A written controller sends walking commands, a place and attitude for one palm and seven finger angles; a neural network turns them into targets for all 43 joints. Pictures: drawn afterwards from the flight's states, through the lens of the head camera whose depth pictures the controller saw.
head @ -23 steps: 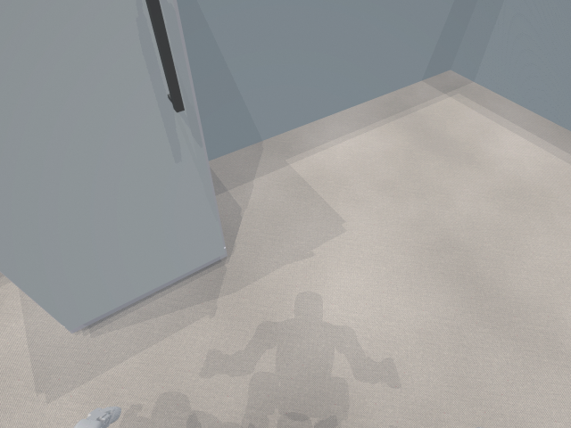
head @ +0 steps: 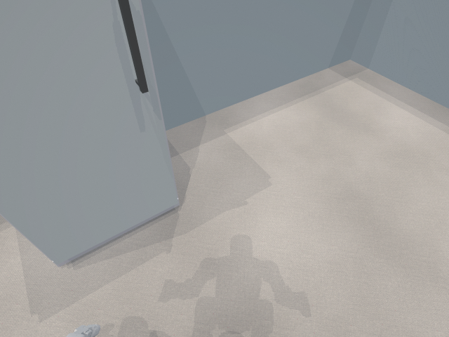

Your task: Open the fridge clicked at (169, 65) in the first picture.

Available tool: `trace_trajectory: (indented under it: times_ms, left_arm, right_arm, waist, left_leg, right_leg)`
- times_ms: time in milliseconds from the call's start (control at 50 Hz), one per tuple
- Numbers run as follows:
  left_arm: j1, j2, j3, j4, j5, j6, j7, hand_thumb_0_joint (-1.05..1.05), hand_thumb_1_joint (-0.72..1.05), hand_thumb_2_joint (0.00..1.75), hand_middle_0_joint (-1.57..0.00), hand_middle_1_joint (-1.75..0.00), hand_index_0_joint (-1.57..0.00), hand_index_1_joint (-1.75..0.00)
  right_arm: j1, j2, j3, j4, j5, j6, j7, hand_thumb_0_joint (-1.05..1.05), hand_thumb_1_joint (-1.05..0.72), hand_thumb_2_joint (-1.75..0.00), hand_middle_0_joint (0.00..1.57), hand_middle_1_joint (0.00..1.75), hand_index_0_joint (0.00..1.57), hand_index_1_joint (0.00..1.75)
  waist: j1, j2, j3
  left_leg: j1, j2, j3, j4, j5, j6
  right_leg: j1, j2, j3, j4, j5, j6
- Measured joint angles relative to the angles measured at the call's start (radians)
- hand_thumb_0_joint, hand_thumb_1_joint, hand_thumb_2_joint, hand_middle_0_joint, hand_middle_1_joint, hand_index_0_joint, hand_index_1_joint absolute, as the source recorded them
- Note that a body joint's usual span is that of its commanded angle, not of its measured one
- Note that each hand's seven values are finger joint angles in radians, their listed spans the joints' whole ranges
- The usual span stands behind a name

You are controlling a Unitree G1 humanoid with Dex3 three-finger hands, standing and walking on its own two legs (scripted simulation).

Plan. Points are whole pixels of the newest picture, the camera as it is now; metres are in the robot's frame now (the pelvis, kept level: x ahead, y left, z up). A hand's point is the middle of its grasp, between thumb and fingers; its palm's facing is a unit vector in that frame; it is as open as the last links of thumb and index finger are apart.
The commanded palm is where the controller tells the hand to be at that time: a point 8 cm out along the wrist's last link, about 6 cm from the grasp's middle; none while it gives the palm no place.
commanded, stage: stand and wait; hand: right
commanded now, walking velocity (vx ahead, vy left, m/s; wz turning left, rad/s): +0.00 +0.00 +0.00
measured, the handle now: (128, 34) +0.78 +0.30 +0.18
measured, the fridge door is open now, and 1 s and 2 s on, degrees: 0 0 0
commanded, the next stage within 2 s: look at it before walking up in 0.36 s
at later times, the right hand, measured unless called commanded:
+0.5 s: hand out of the picture +0.07 -0.23 -0.15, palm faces -0.04 +0.94 -0.33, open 7.4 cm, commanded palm none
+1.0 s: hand out of the picture +0.06 -0.23 -0.15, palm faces -0.05 +0.94 -0.33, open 7.4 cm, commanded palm none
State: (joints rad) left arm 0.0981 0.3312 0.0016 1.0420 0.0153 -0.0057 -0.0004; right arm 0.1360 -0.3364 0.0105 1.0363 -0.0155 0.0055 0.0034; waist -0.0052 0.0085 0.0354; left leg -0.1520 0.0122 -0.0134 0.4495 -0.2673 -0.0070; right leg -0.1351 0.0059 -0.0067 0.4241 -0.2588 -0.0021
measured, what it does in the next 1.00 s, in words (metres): stands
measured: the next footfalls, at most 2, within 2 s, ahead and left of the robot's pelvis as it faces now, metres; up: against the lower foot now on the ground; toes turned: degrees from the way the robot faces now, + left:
right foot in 1.92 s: +0.03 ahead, -0.13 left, +0.00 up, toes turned +24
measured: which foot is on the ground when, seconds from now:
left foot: down 0.00-1.00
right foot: down 0.00-1.00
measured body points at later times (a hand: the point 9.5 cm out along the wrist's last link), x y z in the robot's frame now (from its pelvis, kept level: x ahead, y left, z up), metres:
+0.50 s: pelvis -0.02 +0.01 +0.00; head -0.01 +0.01 +0.45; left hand +0.06 +0.30 -0.13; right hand +0.07 -0.28 -0.13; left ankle -0.01 +0.12 -0.74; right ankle -0.02 -0.12 -0.74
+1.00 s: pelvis -0.01 +0.01 +0.00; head +0.00 +0.01 +0.45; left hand +0.06 +0.30 -0.13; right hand +0.06 -0.28 -0.13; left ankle -0.01 +0.12 -0.74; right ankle -0.02 -0.12 -0.74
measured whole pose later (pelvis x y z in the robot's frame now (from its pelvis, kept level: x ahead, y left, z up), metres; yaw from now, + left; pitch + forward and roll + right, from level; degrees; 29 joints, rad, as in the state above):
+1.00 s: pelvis -0.01 +0.01 +0.00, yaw +1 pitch -1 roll +0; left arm 0.12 0.33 0.00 1.11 0.01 -0.01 0.00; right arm 0.14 -0.33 0.01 1.09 -0.02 -0.01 0.01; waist 0.00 0.00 0.05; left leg -0.15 -0.01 -0.02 0.39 -0.22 0.01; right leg -0.13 -0.01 -0.01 0.37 -0.21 0.02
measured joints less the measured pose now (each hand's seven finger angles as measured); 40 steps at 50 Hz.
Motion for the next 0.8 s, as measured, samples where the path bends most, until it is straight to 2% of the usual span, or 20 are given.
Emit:
trace_trajectory:
  times_ms: [800]
  left_arm:
    - [0.025, 0.001, -0.004, 0.065, -0.003, -0.004, -0.004, 0.00, 0.90, 0.90, -0.20, -0.30, -0.20, -0.30]
  right_arm:
    - [-0.006, 0.004, 0.000, 0.047, -0.001, -0.012, 0.004, 0.01, -0.91, -0.89, 0.21, 0.30, 0.20, 0.30]
  waist:
    - [0.007, -0.007, 0.003]
  left_leg:
    - [-0.004, -0.021, -0.001, -0.052, 0.053, 0.016]
  right_leg:
    - [-0.001, -0.021, -0.001, -0.052, 0.050, 0.018]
